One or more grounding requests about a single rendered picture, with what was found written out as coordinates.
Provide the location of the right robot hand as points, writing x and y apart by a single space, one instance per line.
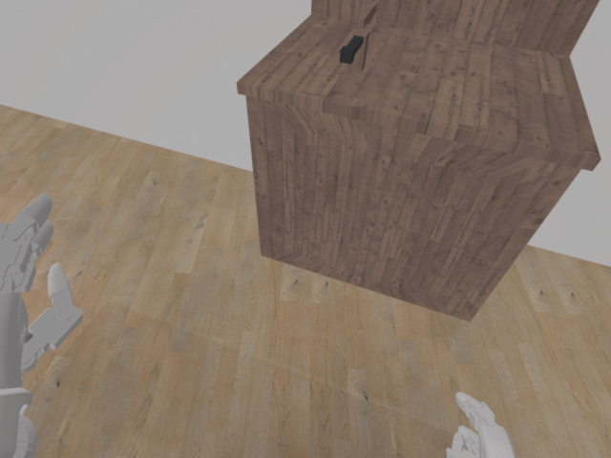
492 440

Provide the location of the left robot hand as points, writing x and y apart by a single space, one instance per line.
21 244

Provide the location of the tap lever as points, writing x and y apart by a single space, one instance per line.
347 52

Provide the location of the counter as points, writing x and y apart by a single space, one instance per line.
422 169

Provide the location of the left robot forearm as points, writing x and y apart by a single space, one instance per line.
18 436

